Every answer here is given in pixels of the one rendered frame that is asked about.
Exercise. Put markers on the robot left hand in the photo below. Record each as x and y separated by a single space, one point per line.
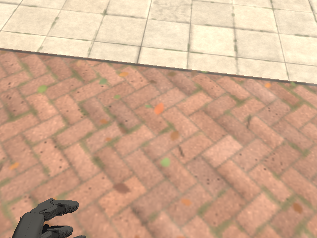
31 224

